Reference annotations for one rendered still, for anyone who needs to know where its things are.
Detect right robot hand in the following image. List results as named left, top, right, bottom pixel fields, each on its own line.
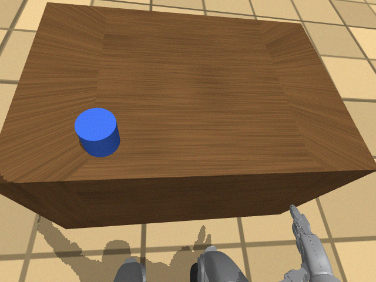
left=278, top=204, right=334, bottom=282

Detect can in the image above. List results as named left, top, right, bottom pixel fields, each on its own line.
left=75, top=108, right=120, bottom=157

